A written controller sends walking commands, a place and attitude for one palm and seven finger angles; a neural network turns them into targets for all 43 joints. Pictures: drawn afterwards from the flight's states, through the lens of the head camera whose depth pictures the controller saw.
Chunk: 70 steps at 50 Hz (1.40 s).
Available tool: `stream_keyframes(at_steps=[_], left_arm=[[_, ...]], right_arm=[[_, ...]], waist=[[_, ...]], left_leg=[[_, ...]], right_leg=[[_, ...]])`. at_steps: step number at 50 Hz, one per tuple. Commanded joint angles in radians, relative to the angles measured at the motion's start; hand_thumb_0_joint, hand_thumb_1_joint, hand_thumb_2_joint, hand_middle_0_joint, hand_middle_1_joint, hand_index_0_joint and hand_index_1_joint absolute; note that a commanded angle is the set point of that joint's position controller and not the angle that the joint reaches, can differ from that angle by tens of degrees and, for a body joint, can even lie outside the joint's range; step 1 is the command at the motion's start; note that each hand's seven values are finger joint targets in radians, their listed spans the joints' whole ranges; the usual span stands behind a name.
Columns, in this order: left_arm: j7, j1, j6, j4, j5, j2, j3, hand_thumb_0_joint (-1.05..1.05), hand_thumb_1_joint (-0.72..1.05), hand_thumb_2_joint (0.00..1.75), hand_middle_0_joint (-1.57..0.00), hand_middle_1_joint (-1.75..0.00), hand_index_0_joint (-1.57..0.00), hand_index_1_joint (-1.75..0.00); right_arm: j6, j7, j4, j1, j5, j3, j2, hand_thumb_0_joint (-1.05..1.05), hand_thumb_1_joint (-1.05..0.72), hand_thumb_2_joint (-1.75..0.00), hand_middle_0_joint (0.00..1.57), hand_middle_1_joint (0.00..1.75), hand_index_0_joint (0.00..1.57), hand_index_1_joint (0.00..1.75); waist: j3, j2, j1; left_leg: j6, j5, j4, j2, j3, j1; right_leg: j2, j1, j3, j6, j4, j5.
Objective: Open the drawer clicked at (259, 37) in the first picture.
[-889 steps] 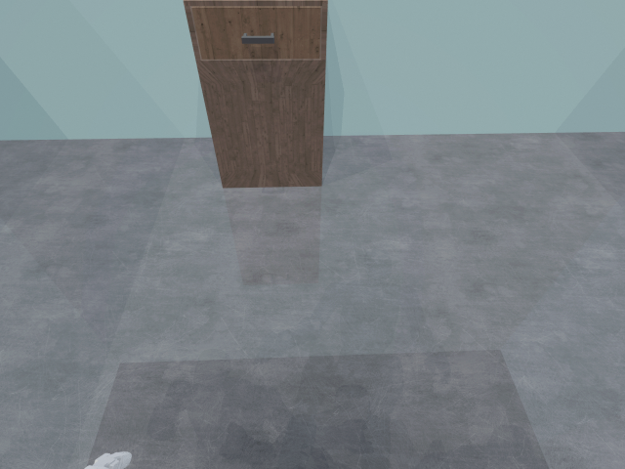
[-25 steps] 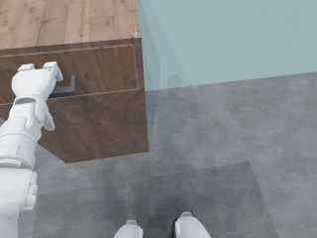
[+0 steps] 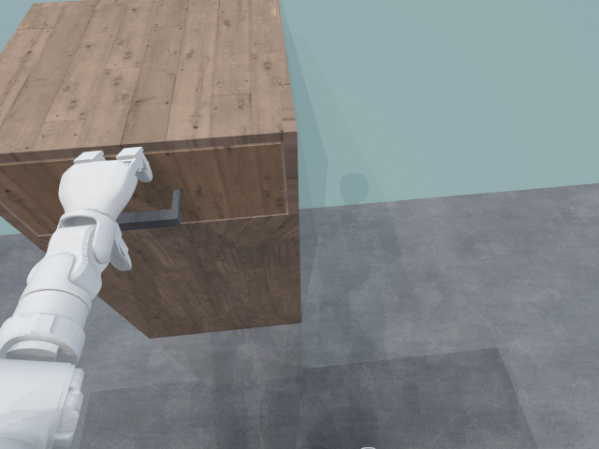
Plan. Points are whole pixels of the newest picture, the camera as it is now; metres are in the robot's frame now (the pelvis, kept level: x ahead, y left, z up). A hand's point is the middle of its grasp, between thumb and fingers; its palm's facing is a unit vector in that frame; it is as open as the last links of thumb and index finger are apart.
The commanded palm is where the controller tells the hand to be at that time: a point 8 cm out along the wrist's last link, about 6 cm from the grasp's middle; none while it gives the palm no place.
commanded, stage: lift the fingers back up to retry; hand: left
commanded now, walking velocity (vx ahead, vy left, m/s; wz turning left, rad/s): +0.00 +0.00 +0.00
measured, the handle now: (144, 209) +0.47 +0.27 -0.01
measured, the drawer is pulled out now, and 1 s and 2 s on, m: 0.00 0.00 0.00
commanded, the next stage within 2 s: re-aim the fingers above the handle in 0.04 s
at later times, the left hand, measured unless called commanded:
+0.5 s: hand (123, 205) +0.43 +0.26 +0.06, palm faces -0.04 -0.01 -1.00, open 13.6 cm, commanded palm +0.41 +0.27 +0.11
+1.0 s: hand (121, 207) +0.43 +0.27 +0.05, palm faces -0.05 +0.00 -1.00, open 13.7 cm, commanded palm +0.41 +0.28 +0.10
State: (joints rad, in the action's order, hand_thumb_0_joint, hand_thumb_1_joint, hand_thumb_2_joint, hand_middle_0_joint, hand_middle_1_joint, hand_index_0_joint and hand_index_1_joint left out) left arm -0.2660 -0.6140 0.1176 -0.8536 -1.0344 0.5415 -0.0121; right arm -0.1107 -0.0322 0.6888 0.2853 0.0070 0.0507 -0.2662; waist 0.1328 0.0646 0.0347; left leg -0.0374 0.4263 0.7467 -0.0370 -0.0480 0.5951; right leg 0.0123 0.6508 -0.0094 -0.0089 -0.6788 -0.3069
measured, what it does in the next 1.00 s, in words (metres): stands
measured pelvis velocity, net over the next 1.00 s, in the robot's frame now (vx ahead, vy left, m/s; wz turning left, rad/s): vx -0.03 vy -0.02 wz -0.02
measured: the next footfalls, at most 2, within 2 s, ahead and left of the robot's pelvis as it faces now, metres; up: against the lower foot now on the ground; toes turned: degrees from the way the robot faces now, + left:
none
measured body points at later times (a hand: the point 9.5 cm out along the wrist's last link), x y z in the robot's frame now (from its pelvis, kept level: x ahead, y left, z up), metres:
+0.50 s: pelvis -0.01 -0.01 +0.00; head +0.07 -0.03 +0.45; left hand +0.43 +0.26 +0.11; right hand +0.05 -0.29 -0.13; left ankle -0.05 +0.09 -0.71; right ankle +0.00 -0.13 -0.71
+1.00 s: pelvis -0.03 -0.02 +0.00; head +0.06 -0.03 +0.44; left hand +0.43 +0.26 +0.11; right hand +0.01 -0.30 -0.13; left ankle -0.05 +0.09 -0.71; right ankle +0.00 -0.13 -0.71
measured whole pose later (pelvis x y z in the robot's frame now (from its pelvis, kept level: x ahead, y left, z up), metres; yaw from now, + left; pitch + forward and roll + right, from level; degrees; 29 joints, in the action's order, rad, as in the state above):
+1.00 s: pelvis -0.03 -0.02 +0.00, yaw -1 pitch +16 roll +0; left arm -0.24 -0.72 0.16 -1.00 -1.06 0.62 -0.05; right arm -0.11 -0.06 0.69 0.33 0.02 0.03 -0.28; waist 0.12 0.05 0.07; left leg -0.02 0.39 0.75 -0.02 -0.02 0.65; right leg 0.03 0.72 0.02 0.01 -0.71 -0.27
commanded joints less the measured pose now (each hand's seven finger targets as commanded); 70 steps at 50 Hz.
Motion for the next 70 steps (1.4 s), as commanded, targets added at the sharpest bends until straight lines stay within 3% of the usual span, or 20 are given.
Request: stream_keyframes(at_steps=[1, 4, 8, 10, 12, 21, 22, 26, 30, 34, 36, 38, 42, 45, 51, 55, 60, 63, 66, 70], left_arm=[[-0.033, -0.467, -0.019, 0.224, 0.003, 0.265, -0.075, 0.00, -0.50, 0.30, -0.30, -1.20, -0.30, -1.20], [-0.019, -0.476, -0.016, 0.215, -0.007, 0.218, -0.036, 0.00, -0.50, 0.30, -0.30, -1.20, -0.30, -1.20], [-0.008, -0.439, 0.001, 0.226, -0.008, 0.262, -0.082, 0.00, -0.50, 0.30, -0.30, -1.20, -0.30, -1.20], [-0.004, -0.432, 0.002, 0.212, -0.010, 0.220, -0.050, 0.00, -0.50, 0.30, -0.30, -1.20, -0.30, -1.20], [-0.007, -0.398, 0.000, 0.174, -0.011, 0.258, -0.087, 0.00, -0.50, 0.30, -0.30, -1.20, -0.30, -1.20], [-0.006, -0.427, -0.005, 0.093, -0.017, 0.357, -0.136, 0.00, -0.50, 0.30, -0.30, -1.20, -0.30, -1.20], [-0.005, -0.439, -0.006, 0.081, -0.021, 0.338, -0.110, 0.00, -0.50, 0.30, -0.30, -1.20, -0.30, -1.20], [-0.008, -0.460, 0.004, 0.080, -0.024, 0.347, -0.114, 0.00, -0.50, 0.30, -0.30, -1.20, -0.30, -1.20], [-0.010, -0.465, 0.002, 0.047, -0.023, 0.343, -0.097, 0.00, -0.50, 0.30, -0.30, -1.20, -0.30, -1.20], [-0.014, -0.466, 0.006, 0.038, -0.028, 0.354, -0.103, 0.00, -0.50, 0.30, -0.30, -1.20, -0.30, -1.20], [-0.013, -0.484, 0.006, 0.026, -0.028, 0.341, -0.090, 0.00, -0.50, 0.30, -0.30, -1.20, -0.30, -1.20], [-0.009, -0.457, 0.004, 0.001, -0.022, 0.388, -0.122, 0.00, -0.50, 0.30, -0.30, -1.20, -0.30, -1.20], [0.000, -0.483, 0.010, -0.009, -0.019, 0.396, -0.110, 0.00, -0.50, 0.30, -0.30, -1.20, -0.30, -1.20], [-0.001, -0.458, 0.014, -0.013, -0.016, 0.383, -0.110, 0.00, -0.50, 0.30, -0.30, -1.20, -0.30, -1.20], [0.000, -0.422, 0.028, -0.014, -0.008, 0.406, -0.144, 0.00, -0.50, 0.30, -0.30, -1.20, -0.30, -1.20], [-0.011, -0.503, 0.059, 0.053, -0.024, 0.388, -0.118, 0.00, -0.50, 0.30, -0.30, -1.20, -0.30, -1.20], [-0.054, -0.557, 0.106, 0.180, -0.028, 0.393, -0.145, 0.00, -0.50, 0.30, -0.30, -1.20, -0.30, -1.20], [-0.077, -0.488, 0.076, 0.145, -0.014, 0.366, -0.148, 0.00, -0.50, 0.30, -0.30, -1.20, -0.30, -1.20], [-0.085, -0.534, 0.047, 0.155, -0.007, 0.320, -0.110, 0.00, -0.50, 0.30, -0.30, -1.20, -0.30, -1.20], [-0.087, -0.496, 0.009, 0.161, -0.012, 0.332, -0.124, 0.00, -0.50, 0.30, -0.30, -1.20, -0.30, -1.20]], right_arm=[[0.004, -0.012, -0.078, 0.097, -0.002, 0.051, -0.148, 0.00, -0.90, -0.90, 0.20, 0.30, 0.20, 0.30], [0.003, -0.012, -0.082, 0.091, -0.003, 0.053, -0.141, 0.00, -0.90, -0.90, 0.20, 0.30, 0.20, 0.30], [-0.001, -0.014, -0.091, 0.090, -0.009, 0.052, -0.140, 0.00, -0.90, -0.90, 0.20, 0.30, 0.20, 0.30], [-0.003, -0.014, -0.096, 0.080, -0.006, 0.051, -0.135, 0.00, -0.90, -0.90, 0.20, 0.30, 0.20, 0.30], [-0.004, -0.013, -0.089, 0.079, -0.007, 0.049, -0.138, 0.00, -0.90, -0.90, 0.20, 0.30, 0.20, 0.30], [-0.008, -0.027, -0.082, 0.083, -0.002, 0.041, -0.153, 0.00, -0.90, -0.90, 0.20, 0.30, 0.20, 0.30], [-0.007, -0.031, -0.085, 0.083, 0.002, 0.042, -0.151, 0.00, -0.90, -0.90, 0.20, 0.30, 0.20, 0.30], [-0.003, -0.031, -0.078, 0.098, 0.001, 0.045, -0.154, 0.00, -0.90, -0.90, 0.20, 0.30, 0.20, 0.30], [0.004, -0.034, -0.079, 0.100, 0.008, 0.044, -0.158, 0.00, -0.90, -0.90, 0.20, 0.30, 0.20, 0.30], [0.011, -0.036, -0.079, 0.110, 0.007, 0.044, -0.161, 0.00, -0.90, -0.90, 0.20, 0.30, 0.20, 0.30], [0.013, -0.036, -0.075, 0.117, 0.006, 0.044, -0.161, 0.00, -0.90, -0.90, 0.20, 0.30, 0.20, 0.30], [0.014, -0.039, -0.076, 0.115, 0.009, 0.039, -0.167, 0.00, -0.90, -0.90, 0.20, 0.30, 0.20, 0.30], [0.017, -0.044, -0.079, 0.117, 0.013, 0.034, -0.166, 0.00, -0.90, -0.90, 0.20, 0.30, 0.20, 0.30], [0.021, -0.040, -0.079, 0.119, 0.012, 0.035, -0.168, 0.00, -0.90, -0.90, 0.20, 0.30, 0.20, 0.30], [0.017, -0.038, -0.081, 0.123, 0.010, 0.037, -0.169, 0.00, -0.90, -0.90, 0.20, 0.30, 0.20, 0.30], [0.028, -0.041, -0.082, 0.133, 0.010, 0.045, -0.168, 0.00, -0.90, -0.90, 0.20, 0.30, 0.20, 0.30], [0.031, -0.042, -0.069, 0.144, -0.007, 0.058, -0.155, 0.00, -0.90, -0.90, 0.20, 0.30, 0.20, 0.30], [0.022, -0.028, -0.052, 0.142, -0.013, 0.059, -0.157, 0.00, -0.90, -0.90, 0.20, 0.30, 0.20, 0.30], [0.020, -0.020, -0.053, 0.135, -0.008, 0.057, -0.157, 0.00, -0.90, -0.90, 0.20, 0.30, 0.20, 0.30], [0.011, -0.014, -0.055, 0.127, -0.006, 0.056, -0.157, 0.00, -0.90, -0.90, 0.20, 0.30, 0.20, 0.30]], waist=[[0.373, 0.026, 0.022], [0.351, 0.024, 0.031], [0.398, 0.010, 0.007], [0.352, -0.009, 0.019], [0.336, -0.013, 0.004], [0.318, -0.050, 0.007], [0.305, -0.049, 0.019], [0.330, -0.019, 0.016], [0.292, -0.040, 0.029], [0.324, -0.024, 0.024], [0.319, -0.038, 0.038], [0.309, -0.061, 0.026], [0.300, -0.042, 0.032], [0.292, -0.025, 0.025], [0.327, -0.072, 0.016], [0.328, -0.022, 0.042], [0.457, 0.086, 0.035], [0.446, 0.095, 0.024], [0.392, 0.059, 0.044], [0.419, 0.047, 0.022]], left_leg=[[0.031, -0.662, -0.083, 0.022, 0.010, -0.234], [0.027, -0.635, -0.084, 0.021, 0.014, -0.246], [0.025, -0.657, -0.083, 0.016, 0.017, -0.241], [0.018, -0.606, -0.088, 0.012, 0.024, -0.212], [0.012, -0.561, -0.097, 0.008, 0.034, -0.181], [-0.003, -0.410, -0.114, -0.006, 0.053, -0.074], [-0.005, -0.385, -0.113, -0.007, 0.058, -0.064], [-0.004, -0.394, -0.111, -0.007, 0.058, -0.073], [-0.007, -0.313, -0.113, -0.006, 0.060, -0.037], [-0.010, -0.297, -0.109, -0.006, 0.061, -0.040], [-0.011, -0.290, -0.108, -0.006, 0.062, -0.033], [-0.013, -0.257, -0.106, -0.008, 0.064, 0.004], [-0.014, -0.221, -0.109, -0.009, 0.065, 0.026], [-0.012, -0.228, -0.104, -0.007, 0.066, 0.014], [-0.013, -0.262, -0.089, -0.007, 0.067, 0.033], [-0.014, -0.255, -0.078, -0.001, 0.054, -0.004], [0.002, -0.410, -0.044, 0.002, 0.032, -0.128], [0.019, -0.496, -0.036, 0.010, 0.026, -0.156], [0.019, -0.495, -0.051, 0.015, 0.018, -0.149], [0.025, -0.555, -0.060, 0.018, 0.014, -0.187]], right_leg=[[0.031, -0.239, -0.031, 0.052, 0.029, 0.357], [0.030, -0.221, -0.029, 0.051, 0.036, 0.342], [0.028, -0.275, -0.022, 0.052, 0.028, 0.379], [0.027, -0.263, -0.022, 0.051, 0.035, 0.367], [0.025, -0.282, -0.018, 0.053, 0.038, 0.363], [0.020, -0.326, 0.004, 0.049, 0.046, 0.327], [0.018, -0.310, 0.006, 0.045, 0.049, 0.312], [0.019, -0.300, 0.006, 0.048, 0.045, 0.307], [0.019, -0.270, 0.010, 0.042, 0.055, 0.239], [0.019, -0.265, 0.016, 0.042, 0.052, 0.220], [0.018, -0.267, 0.018, 0.041, 0.058, 0.217], [0.017, -0.280, 0.025, 0.036, 0.055, 0.198], [0.013, -0.269, 0.029, 0.035, 0.058, 0.164], [0.017, -0.241, 0.023, 0.038, 0.054, 0.160], [0.019, -0.272, 0.025, 0.037, 0.038, 0.207], [0.023, -0.201, 0.019, 0.040, 0.032, 0.171], [0.030, -0.174, 0.004, 0.049, -0.008, 0.245], [0.036, -0.152, -0.013, 0.051, -0.017, 0.270], [0.037, -0.147, -0.023, 0.052, -0.001, 0.262], [0.037, -0.186, -0.025, 0.052, 0.000, 0.293]])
